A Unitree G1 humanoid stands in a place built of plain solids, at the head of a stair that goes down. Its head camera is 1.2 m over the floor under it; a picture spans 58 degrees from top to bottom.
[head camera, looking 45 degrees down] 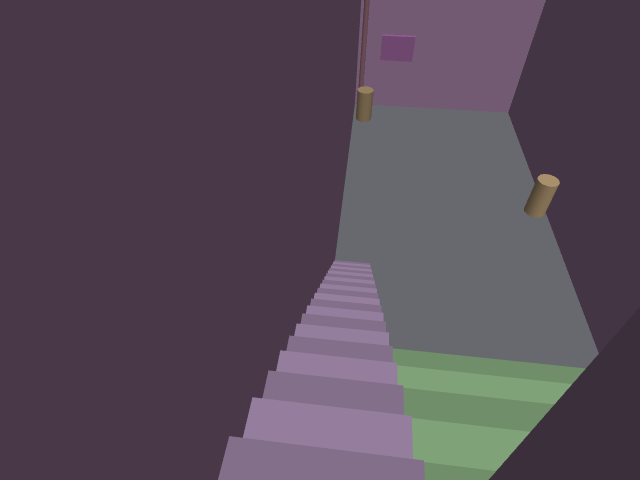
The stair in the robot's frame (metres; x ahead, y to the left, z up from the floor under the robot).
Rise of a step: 0.20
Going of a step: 0.22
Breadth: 0.60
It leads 7 degrees to the right of straight ahead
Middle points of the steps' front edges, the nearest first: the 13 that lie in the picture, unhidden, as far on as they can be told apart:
0.49 -0.01 -0.19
0.71 -0.04 -0.39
0.92 -0.07 -0.59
1.14 -0.09 -0.79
1.36 -0.12 -0.98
1.58 -0.14 -1.18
1.80 -0.17 -1.38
2.02 -0.20 -1.58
2.23 -0.22 -1.78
2.45 -0.25 -1.98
2.67 -0.28 -2.18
2.89 -0.30 -2.38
3.11 -0.33 -2.58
